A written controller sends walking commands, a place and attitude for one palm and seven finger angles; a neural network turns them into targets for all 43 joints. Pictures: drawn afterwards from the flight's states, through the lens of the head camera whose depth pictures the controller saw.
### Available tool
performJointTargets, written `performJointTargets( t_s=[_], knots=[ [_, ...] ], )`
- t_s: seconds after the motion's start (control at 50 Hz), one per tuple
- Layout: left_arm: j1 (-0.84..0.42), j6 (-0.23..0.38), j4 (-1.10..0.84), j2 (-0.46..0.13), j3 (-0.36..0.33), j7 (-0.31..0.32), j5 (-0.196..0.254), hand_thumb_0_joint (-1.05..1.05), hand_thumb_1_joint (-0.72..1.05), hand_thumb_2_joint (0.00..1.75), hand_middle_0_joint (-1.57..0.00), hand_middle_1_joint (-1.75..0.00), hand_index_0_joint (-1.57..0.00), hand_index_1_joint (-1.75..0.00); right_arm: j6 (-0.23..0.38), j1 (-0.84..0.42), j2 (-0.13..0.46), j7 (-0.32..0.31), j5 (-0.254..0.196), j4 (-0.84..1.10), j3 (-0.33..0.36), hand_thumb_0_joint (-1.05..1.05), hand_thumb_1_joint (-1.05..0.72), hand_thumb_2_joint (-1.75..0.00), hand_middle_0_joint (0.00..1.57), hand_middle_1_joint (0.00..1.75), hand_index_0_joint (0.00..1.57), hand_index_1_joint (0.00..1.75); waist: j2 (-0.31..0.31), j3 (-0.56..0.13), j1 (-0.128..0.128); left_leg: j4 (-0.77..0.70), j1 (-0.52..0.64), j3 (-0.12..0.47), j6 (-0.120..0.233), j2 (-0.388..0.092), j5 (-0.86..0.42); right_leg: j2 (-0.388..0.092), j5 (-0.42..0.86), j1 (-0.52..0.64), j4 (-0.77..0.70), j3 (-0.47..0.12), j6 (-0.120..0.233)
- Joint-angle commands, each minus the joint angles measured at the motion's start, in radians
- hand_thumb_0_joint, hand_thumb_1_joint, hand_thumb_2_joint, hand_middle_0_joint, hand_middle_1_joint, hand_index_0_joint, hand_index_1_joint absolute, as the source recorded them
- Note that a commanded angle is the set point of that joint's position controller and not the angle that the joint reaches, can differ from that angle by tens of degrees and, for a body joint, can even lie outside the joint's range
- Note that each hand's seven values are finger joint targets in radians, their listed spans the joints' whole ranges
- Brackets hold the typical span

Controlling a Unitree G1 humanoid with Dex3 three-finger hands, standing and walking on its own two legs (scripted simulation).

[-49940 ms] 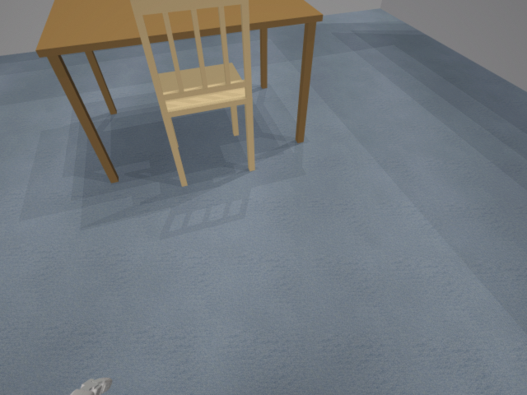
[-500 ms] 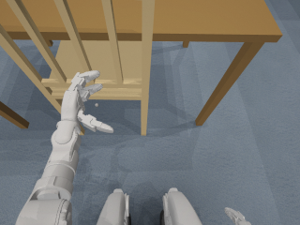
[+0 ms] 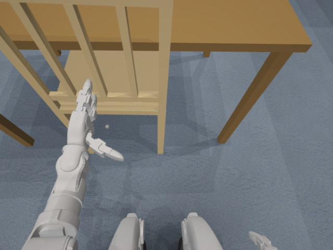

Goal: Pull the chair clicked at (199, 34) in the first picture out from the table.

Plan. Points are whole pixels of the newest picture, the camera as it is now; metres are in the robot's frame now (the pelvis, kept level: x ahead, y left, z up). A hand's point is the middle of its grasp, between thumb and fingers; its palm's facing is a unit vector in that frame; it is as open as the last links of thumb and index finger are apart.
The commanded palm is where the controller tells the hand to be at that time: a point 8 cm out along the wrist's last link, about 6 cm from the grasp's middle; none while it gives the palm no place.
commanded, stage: draw the fingers out of the gap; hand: left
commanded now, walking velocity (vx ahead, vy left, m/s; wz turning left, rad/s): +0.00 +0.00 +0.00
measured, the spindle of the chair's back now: (91, 59) +0.59 +0.20 +0.05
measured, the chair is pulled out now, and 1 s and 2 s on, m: -0.10 -0.10 -0.10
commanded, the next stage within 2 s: draw the hand back to the body in 0.56 s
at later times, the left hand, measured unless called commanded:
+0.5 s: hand (101, 163) +0.31 +0.15 +0.01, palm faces -0.05 -1.00 -0.02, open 17.5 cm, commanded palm +0.29 +0.20 +0.02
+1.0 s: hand (73, 184) +0.25 +0.17 +0.09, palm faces -0.02 -1.00 -0.07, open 17.5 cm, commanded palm +0.23 +0.23 +0.09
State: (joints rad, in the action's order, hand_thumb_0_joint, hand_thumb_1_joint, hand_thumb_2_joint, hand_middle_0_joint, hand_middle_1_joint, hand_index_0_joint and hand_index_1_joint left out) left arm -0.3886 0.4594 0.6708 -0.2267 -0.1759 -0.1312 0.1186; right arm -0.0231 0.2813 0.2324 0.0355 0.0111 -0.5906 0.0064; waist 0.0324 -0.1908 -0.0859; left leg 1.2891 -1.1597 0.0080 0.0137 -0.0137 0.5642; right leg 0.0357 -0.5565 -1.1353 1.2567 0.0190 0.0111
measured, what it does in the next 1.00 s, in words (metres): stands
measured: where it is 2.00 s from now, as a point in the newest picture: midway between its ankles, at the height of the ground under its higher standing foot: outside the picture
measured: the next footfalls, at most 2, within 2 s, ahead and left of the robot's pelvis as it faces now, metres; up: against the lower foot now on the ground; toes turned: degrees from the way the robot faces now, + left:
none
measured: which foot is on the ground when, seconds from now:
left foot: down 0.00-1.00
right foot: down 0.00-1.00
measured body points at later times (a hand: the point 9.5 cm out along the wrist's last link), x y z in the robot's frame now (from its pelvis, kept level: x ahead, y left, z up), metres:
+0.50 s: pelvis +0.00 +0.00 +0.00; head +0.10 +0.01 +0.44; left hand +0.31 +0.20 +0.01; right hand +0.17 -0.23 -0.10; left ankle +0.02 +0.11 -0.62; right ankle +0.02 -0.12 -0.62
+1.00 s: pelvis +0.01 +0.00 +0.03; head +0.07 +0.00 +0.47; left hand +0.25 +0.22 +0.09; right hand +0.19 -0.22 -0.06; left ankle +0.02 +0.11 -0.62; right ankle +0.02 -0.12 -0.62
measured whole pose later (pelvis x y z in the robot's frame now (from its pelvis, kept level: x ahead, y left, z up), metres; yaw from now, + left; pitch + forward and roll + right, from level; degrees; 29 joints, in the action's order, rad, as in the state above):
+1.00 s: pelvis +0.01 +0.00 +0.03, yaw +2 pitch +18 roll -3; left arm 0.32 0.28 -0.08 -0.23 -0.07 -0.16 0.20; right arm 0.03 0.26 0.22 -0.02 -0.02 -0.46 -0.03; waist 0.06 -0.20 -0.02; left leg 1.18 -0.94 0.05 0.01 0.00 0.54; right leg 0.02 -0.55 -0.89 1.13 0.06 0.01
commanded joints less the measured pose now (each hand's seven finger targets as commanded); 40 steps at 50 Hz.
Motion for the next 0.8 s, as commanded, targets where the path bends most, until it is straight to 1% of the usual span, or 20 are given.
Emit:
performJointTargets(
  t_s=[0.0,0.08,0.1,0.14,0.16,0.18,0.26,0.28,0.32,0.38,0.4,0.44,0.5,0.54,0.6,0.66,0.68,0.7,0.74,0.78],
  knots=[
    [-0.155,0.048,-0.239,-0.122,-0.026,-0.004,0.021,0.0,-0.55,0.2,0.0,0.0,0.0,0.0,0.027,0.044,0.144,-0.008,-0.008,0.116,0.054,0.0,-0.9,-0.9,0.2,0.3,0.2,0.3,-0.026,-0.405,0.011,-0.148,0.278,0.015,0.003,0.023,-0.342,0.01,0.343,0.28,-0.172,-0.01,0.013],
    [-0.169,0.078,-0.338,-0.118,-0.016,0.003,0.033,0.0,-0.55,0.2,0.0,0.0,0.0,0.0,0.041,0.019,0.138,-0.02,-0.008,0.118,0.053,0.0,-0.9,-0.9,0.2,0.3,0.2,0.3,0.01,-0.397,0.007,-0.142,0.296,0.019,0.002,0.022,-0.323,0.007,0.312,0.249,-0.171,-0.01,0.012],
    [-0.143,0.088,-0.356,-0.119,-0.015,0.003,0.032,0.0,-0.55,0.2,0.0,0.0,0.0,0.0,0.046,0.013,0.137,-0.022,-0.008,0.119,0.054,0.0,-0.9,-0.9,0.2,0.3,0.2,0.3,0.015,-0.401,0.014,-0.141,0.305,0.02,0.001,0.023,-0.329,0.007,0.313,0.25,-0.168,-0.01,0.014],
    [-0.12,0.099,-0.389,-0.096,0.02,-0.002,0.032,0.0,-0.55,0.2,0.0,0.0,0.0,0.0,0.057,0.005,0.138,-0.025,-0.007,0.123,0.053,0.0,-0.9,-0.9,0.2,0.3,0.2,0.3,0.02,-0.402,0.006,-0.137,0.333,0.028,0.002,0.02,-0.344,0.009,0.308,0.221,-0.16,-0.004,0.016],
    [-0.09,0.1,-0.386,-0.091,0.025,-0.006,0.028,0.0,-0.55,0.2,0.0,0.0,0.0,0.0,0.06,-0.001,0.139,-0.026,-0.006,0.12,0.054,0.0,-0.9,-0.9,0.2,0.3,0.2,0.3,0.019,-0.388,0.011,-0.14,0.335,0.03,-0.001,0.019,-0.34,0.007,0.301,0.214,-0.162,-0.001,0.017],
    [-0.089,0.099,-0.401,-0.078,0.046,-0.01,0.028,0.0,-0.55,0.2,0.0,0.0,0.0,0.0,0.063,-0.009,0.138,-0.025,-0.006,0.12,0.052,0.0,-0.9,-0.9,0.2,0.3,0.2,0.3,0.046,-0.39,0.01,-0.14,0.339,0.032,-0.002,0.021,-0.331,0.005,0.289,0.208,-0.16,0.001,0.018],
    [0.032,0.058,-0.402,-0.049,0.074,-0.028,0.032,0.0,-0.55,0.2,0.0,0.0,0.0,0.0,0.066,-0.026,0.142,-0.025,-0.011,0.139,0.054,0.0,-0.9,-0.9,0.2,0.3,0.2,0.3,0.026,-0.367,0.021,-0.148,0.337,0.037,-0.002,0.021,-0.314,0.005,0.267,0.203,-0.164,0.011,0.021],
    [0.043,0.046,-0.409,-0.047,0.073,-0.029,0.038,0.0,-0.55,0.2,0.0,0.0,0.0,0.0,0.064,-0.032,0.142,-0.026,-0.011,0.143,0.054,0.0,-0.9,-0.9,0.2,0.3,0.2,0.3,-0.006,-0.368,0.019,-0.147,0.32,0.036,0.002,0.022,-0.305,0.004,0.268,0.219,-0.169,0.009,0.017],
    [0.096,0.035,-0.452,-0.068,0.048,-0.025,0.042,0.0,-0.55,0.2,0.0,0.0,0.0,0.0,0.064,-0.044,0.141,-0.029,-0.013,0.16,0.055,0.0,-0.9,-0.9,0.2,0.3,0.2,0.3,-0.006,-0.376,0.039,-0.154,0.315,0.035,0.001,0.024,-0.31,0.002,0.274,0.242,-0.165,0.01,0.02],
    [0.159,0.028,-0.498,-0.07,0.04,-0.012,0.046,0.0,-0.55,0.2,0.0,0.0,0.0,0.0,0.064,-0.058,0.133,-0.031,-0.013,0.178,0.052,0.0,-0.9,-0.9,0.2,0.3,0.2,0.3,-0.021,-0.366,0.049,-0.149,0.305,0.031,0.003,0.027,-0.319,0.002,0.29,0.256,-0.164,0.006,0.018],
    [0.15,0.034,-0.527,-0.053,0.06,-0.008,0.046,0.0,-0.55,0.2,0.0,0.0,0.0,0.0,0.066,-0.064,0.129,-0.03,-0.012,0.183,0.05,0.0,-0.9,-0.9,0.2,0.3,0.2,0.3,-0.022,-0.362,0.042,-0.146,0.299,0.031,0.004,0.028,-0.308,0.003,0.282,0.253,-0.164,0.005,0.016],
    [0.199,0.045,-0.562,-0.062,0.058,0.0,0.04,0.0,-0.55,0.2,0.0,0.0,0.0,0.0,0.071,-0.065,0.13,-0.03,-0.01,0.191,0.05,0.0,-0.9,-0.9,0.2,0.3,0.2,0.3,-0.008,-0.359,0.048,-0.142,0.298,0.036,0.004,0.028,-0.314,0.006,0.276,0.247,-0.155,0.008,0.021],
    [0.268,0.055,-0.59,-0.033,0.089,-0.002,0.034,0.0,-0.55,0.2,0.0,0.0,0.0,0.0,0.074,-0.078,0.124,-0.028,-0.01,0.2,0.049,0.0,-0.9,-0.9,0.2,0.3,0.2,0.3,-0.017,-0.34,0.048,-0.139,0.292,0.035,0.003,0.03,-0.296,0.006,0.26,0.234,-0.156,0.009,0.021],
    [0.265,0.051,-0.612,-0.023,0.118,-0.011,0.032,0.0,-0.55,0.2,0.0,0.0,0.0,0.0,0.079,-0.079,0.127,-0.029,-0.01,0.203,0.048,0.0,-0.9,-0.9,0.2,0.3,0.2,0.3,-0.004,-0.319,0.032,-0.134,0.286,0.041,0.006,0.029,-0.275,0.007,0.233,0.206,-0.155,0.012,0.022],
    [0.299,0.035,-0.626,-0.016,0.136,-0.021,0.028,0.0,-0.55,0.2,0.0,0.0,0.0,0.0,0.082,-0.087,0.129,-0.033,-0.011,0.208,0.048,0.0,-0.9,-0.9,0.2,0.3,0.2,0.3,0.008,-0.3,0.032,-0.137,0.288,0.046,0.005,0.03,-0.239,0.006,0.191,0.179,-0.162,0.014,0.024],
    [0.339,0.028,-0.692,-0.037,0.117,-0.025,0.038,0.0,-0.55,0.2,0.0,0.0,0.0,0.0,0.09,-0.091,0.127,-0.039,-0.011,0.222,0.046,0.0,-0.9,-0.9,0.2,0.3,0.2,0.3,0.019,-0.338,0.049,-0.138,0.297,0.05,0.006,0.031,-0.26,0.005,0.202,0.2,-0.151,0.016,0.026],
    [0.349,0.038,-0.773,-0.043,0.077,-0.017,0.076,0.0,-0.55,0.2,0.0,0.0,0.0,0.0,0.096,-0.094,0.122,-0.044,-0.012,0.229,0.049,0.0,-0.9,-0.9,0.2,0.3,0.2,0.3,0.012,-0.372,0.064,-0.144,0.32,0.048,0.004,0.03,-0.287,0.005,0.226,0.235,-0.157,0.018,0.025],
    [0.379,0.043,-0.845,-0.078,0.055,-0.009,0.079,0.0,-0.55,0.2,0.0,0.0,0.0,0.0,0.101,-0.094,0.121,-0.048,-0.013,0.237,0.047,0.0,-0.9,-0.9,0.2,0.3,0.2,0.3,0.051,-0.419,0.085,-0.156,0.353,0.044,0.002,0.033,-0.321,0.003,0.255,0.274,-0.16,0.01,0.027],
    [0.455,0.026,-0.924,-0.11,0.034,0.007,0.084,0.0,-0.55,0.2,0.0,0.0,0.0,0.0,0.104,-0.078,0.117,-0.053,-0.016,0.251,0.044,0.0,-0.9,-0.9,0.2,0.3,0.2,0.3,0.056,-0.437,0.094,-0.185,0.399,0.046,0.001,0.032,-0.369,0.008,0.287,0.317,-0.177,0.018,0.028],
    [0.54,-0.001,-0.968,-0.095,0.053,0.016,0.077,0.0,-0.55,0.2,0.0,0.0,0.0,0.0,0.104,-0.069,0.109,-0.054,-0.021,0.258,0.041,0.0,-0.9,-0.9,0.2,0.3,0.2,0.3,0.041,-0.41,0.085,-0.208,0.419,0.043,0.001,0.03,-0.392,0.007,0.317,0.349,-0.199,0.022,0.024]
  ],
)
